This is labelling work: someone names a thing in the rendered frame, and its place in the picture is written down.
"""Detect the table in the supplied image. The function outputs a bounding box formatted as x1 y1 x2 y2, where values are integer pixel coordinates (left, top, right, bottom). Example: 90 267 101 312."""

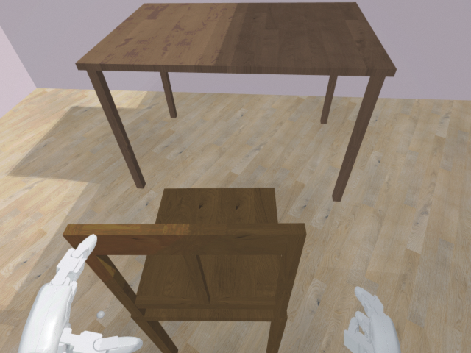
75 2 397 202

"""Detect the left robot hand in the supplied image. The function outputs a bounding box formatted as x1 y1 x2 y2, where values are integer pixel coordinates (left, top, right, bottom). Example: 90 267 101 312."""
18 234 143 353

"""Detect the chair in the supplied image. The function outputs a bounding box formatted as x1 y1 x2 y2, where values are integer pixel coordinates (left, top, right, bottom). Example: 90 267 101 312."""
63 188 307 353

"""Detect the right robot hand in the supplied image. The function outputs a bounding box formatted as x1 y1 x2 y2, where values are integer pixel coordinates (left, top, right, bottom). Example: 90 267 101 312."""
344 286 401 353

